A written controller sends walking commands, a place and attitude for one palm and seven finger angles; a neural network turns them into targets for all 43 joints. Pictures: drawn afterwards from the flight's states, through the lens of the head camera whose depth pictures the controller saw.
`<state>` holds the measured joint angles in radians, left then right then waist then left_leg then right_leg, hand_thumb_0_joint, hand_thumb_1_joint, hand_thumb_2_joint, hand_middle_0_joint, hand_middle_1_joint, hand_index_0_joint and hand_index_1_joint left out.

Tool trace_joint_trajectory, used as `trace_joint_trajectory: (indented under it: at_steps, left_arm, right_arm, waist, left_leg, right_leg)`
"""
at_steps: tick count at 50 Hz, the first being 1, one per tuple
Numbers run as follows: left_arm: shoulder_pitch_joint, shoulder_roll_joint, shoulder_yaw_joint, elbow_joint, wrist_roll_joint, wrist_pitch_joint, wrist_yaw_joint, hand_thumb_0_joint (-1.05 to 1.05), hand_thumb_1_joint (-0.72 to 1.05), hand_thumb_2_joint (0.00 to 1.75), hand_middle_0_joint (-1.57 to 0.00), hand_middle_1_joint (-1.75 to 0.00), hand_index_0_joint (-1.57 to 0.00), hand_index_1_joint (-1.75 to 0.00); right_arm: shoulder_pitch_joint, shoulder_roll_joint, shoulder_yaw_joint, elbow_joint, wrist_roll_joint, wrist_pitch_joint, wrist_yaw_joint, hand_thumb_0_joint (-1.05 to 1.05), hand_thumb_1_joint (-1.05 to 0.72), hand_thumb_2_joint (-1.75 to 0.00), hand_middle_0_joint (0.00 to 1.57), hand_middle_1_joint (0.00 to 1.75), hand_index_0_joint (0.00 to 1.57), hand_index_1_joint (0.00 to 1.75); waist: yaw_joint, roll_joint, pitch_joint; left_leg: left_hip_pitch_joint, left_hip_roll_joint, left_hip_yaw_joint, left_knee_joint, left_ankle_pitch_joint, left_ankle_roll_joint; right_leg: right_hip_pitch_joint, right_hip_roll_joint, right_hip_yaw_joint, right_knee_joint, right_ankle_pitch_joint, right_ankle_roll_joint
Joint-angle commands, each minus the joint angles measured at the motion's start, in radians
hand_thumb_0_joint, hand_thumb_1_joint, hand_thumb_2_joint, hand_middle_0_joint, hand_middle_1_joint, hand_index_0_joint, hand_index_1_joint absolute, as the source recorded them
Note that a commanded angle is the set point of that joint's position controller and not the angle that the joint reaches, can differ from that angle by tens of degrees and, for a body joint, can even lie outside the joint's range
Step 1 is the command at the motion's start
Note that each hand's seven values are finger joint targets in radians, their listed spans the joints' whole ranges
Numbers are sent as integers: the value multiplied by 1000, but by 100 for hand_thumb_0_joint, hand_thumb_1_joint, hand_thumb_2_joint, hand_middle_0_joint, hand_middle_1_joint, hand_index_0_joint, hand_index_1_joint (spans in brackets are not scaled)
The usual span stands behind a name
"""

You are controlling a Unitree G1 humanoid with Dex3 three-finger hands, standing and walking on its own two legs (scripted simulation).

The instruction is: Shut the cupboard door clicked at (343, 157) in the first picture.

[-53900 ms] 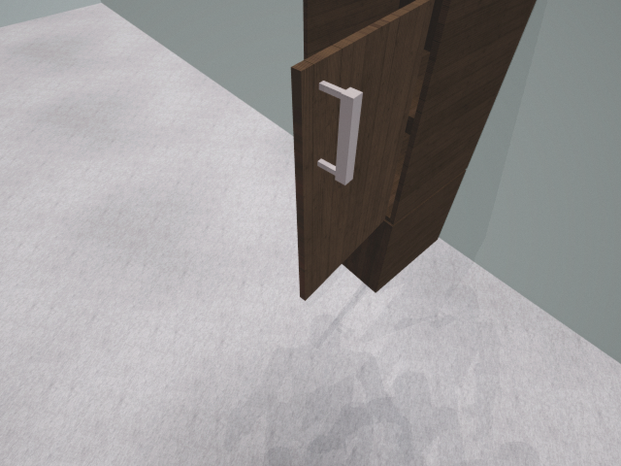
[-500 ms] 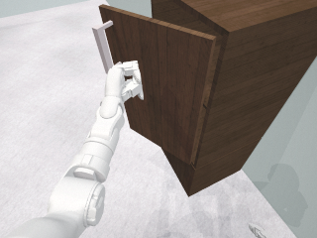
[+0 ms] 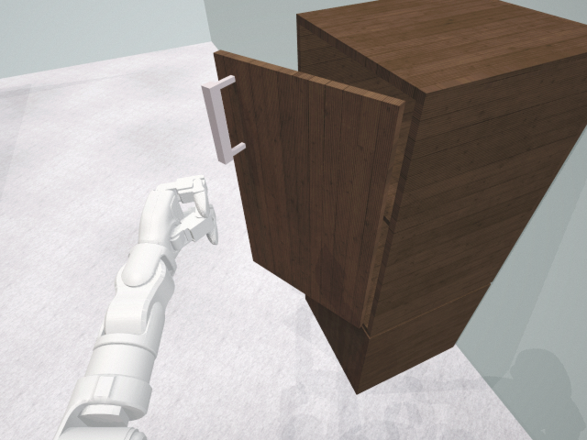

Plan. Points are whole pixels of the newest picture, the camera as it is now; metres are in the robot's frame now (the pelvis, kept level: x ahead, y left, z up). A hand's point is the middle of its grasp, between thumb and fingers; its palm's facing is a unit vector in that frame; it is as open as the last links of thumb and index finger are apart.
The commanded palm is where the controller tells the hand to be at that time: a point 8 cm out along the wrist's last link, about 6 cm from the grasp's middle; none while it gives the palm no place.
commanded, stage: draw the hand back to the body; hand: left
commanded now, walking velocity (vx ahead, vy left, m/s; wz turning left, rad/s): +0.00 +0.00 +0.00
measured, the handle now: (226, 120) +0.63 +0.15 +0.15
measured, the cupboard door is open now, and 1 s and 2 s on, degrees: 28 28 28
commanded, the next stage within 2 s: step back with the hand held close in 1.22 s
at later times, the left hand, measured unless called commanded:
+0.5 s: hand (96, 290) +0.24 +0.22 +0.16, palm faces +0.28 -0.93 -0.25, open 3.7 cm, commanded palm +0.20 +0.27 +0.18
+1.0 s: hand out of the picture +0.18 +0.30 +0.17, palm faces +0.50 -0.77 -0.40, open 7.0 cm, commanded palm +0.14 +0.32 +0.18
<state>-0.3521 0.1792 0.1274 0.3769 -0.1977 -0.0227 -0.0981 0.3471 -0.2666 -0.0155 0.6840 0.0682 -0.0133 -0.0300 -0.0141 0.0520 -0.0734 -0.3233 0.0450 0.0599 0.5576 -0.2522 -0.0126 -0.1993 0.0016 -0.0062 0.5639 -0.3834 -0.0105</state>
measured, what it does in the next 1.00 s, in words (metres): stands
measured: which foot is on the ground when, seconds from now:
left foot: down 0.00-1.00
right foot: down 0.00-1.00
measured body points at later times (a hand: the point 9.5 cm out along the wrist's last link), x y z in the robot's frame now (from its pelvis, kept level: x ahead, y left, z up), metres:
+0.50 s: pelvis -0.02 +0.02 +0.01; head -0.04 -0.01 +0.46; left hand +0.22 +0.27 +0.18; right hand +0.17 -0.18 -0.08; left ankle +0.02 +0.13 -0.73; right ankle -0.05 -0.11 -0.73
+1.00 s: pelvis +0.00 +0.02 +0.01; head -0.02 -0.01 +0.46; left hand +0.14 +0.33 +0.19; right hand +0.20 -0.21 -0.08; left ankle +0.02 +0.13 -0.73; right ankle -0.05 -0.11 -0.73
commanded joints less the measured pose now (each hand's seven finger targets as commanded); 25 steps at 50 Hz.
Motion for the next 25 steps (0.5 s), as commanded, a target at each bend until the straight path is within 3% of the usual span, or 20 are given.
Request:
trace_joint_trajectory:
  at_steps: [1,4,5,7,8,9,10,12,15,16,19,21,25]
  left_arm:
    - [-449,120,-14,-441,-11,-44,1,0,90,90,-130,-150,-130,-150]
    - [-323,117,-7,-403,-21,17,-4,0,90,90,-124,-144,-124,-144]
    - [-271,140,18,-371,-28,44,-7,0,90,90,-122,-141,-122,-141]
    - [-217,150,41,-377,-33,93,-22,0,90,90,-116,-135,-116,-135]
    - [-218,160,-30,-536,54,-13,50,0,90,90,-113,-132,-113,-132]
    - [-83,183,28,-447,66,-32,91,0,90,90,-111,-129,-111,-129]
    - [-16,183,34,-441,65,-35,102,0,90,90,-108,-126,-108,-126]
    - [5,189,32,-516,80,-50,120,0,90,90,-102,-120,-102,-120]
    - [33,228,59,-647,96,-79,144,0,90,90,-94,-111,-94,-111]
    - [31,225,50,-703,103,-89,151,0,90,90,-92,-108,-92,-108]
    - [59,242,62,-782,112,-101,175,0,90,90,-83,-99,-83,-99]
    - [109,259,81,-811,118,-110,186,0,90,90,-78,-93,-78,-93]
    - [287,236,89,-783,115,-107,190,0,90,90,-67,-81,-67,-81]
  right_arm:
    - [-218,-84,-12,-195,4,-95,-23,0,-90,-90,20,30,20,30]
    - [-247,-89,-3,-194,5,-96,-30,0,-90,-90,20,30,20,30]
    - [-249,-95,0,-197,5,-90,-33,0,-90,-90,20,30,20,30]
    - [-279,-93,7,-213,9,-78,-33,0,-90,-90,20,30,20,30]
    - [-290,-52,21,-239,-8,-78,-41,0,-90,-90,20,30,20,30]
    - [-280,-64,14,-217,-21,-68,-46,0,-90,-90,20,30,20,30]
    - [-288,-63,18,-225,-20,-59,-45,0,-90,-90,20,30,20,30]
    - [-292,-53,25,-234,-24,-34,-41,0,-90,-90,20,30,20,30]
    - [-297,-51,23,-243,-33,-29,-38,0,-90,-90,20,30,20,30]
    - [-302,-47,28,-249,-36,-32,-38,0,-90,-90,20,30,20,30]
    - [-308,-46,29,-242,-44,-44,-41,0,-90,-90,20,30,20,30]
    - [-312,-51,32,-240,-49,-58,-44,0,-90,-90,20,30,20,30]
    - [-316,-56,22,-231,-50,-63,-46,0,-90,-90,20,30,20,30]
  waist:
    - [-1,7,-196]
    - [16,-30,-142]
    - [20,-100,-126]
    - [40,-106,-123]
    - [13,-98,-21]
    - [22,-134,-6]
    - [37,-135,9]
    - [32,-119,-25]
    - [34,-24,-72]
    - [31,40,-85]
    - [27,91,-65]
    - [32,62,-69]
    - [40,-8,-19]
  left_leg:
    - [288,-49,-19,-38,209,55]
    - [271,-45,-32,-66,146,48]
    - [255,-45,-34,-76,125,50]
    - [244,-47,-34,-92,110,45]
    - [259,-50,-30,-128,104,46]
    - [254,-42,-33,-134,89,44]
    - [240,-43,-32,-141,84,46]
    - [273,-35,-31,-163,98,43]
    - [329,-29,-25,-177,122,39]
    - [343,-30,-25,-183,122,35]
    - [364,-26,-34,-196,113,28]
    - [371,-29,-37,-199,115,31]
    - [358,-21,-45,-219,97,29]
  right_leg:
    - [-101,36,-35,-104,399,10]
    - [-110,37,-41,-122,309,5]
    - [-97,37,-45,-134,281,9]
    - [-78,31,-45,-136,264,7]
    - [-119,12,-10,-198,240,16]
    - [-105,15,-16,-205,217,16]
    - [-96,14,-17,-218,202,16]
    - [-50,10,-17,-223,216,14]
    - [-12,14,-13,-247,230,7]
    - [-6,11,-15,-244,226,3]
    - [-6,18,-20,-259,213,-4]
    - [-2,20,-24,-270,212,-2]
    - [6,22,-29,-281,191,0]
